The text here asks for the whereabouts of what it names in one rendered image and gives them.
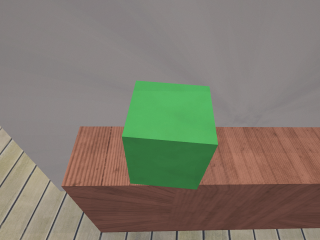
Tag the carton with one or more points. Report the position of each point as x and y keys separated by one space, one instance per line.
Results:
x=169 y=136

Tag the pedestal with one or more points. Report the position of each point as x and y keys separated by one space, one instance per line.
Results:
x=258 y=178

